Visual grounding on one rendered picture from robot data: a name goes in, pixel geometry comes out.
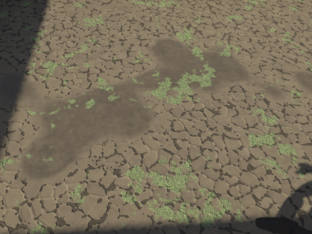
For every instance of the robot right hand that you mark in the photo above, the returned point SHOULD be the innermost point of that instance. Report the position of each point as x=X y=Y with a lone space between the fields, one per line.
x=280 y=225

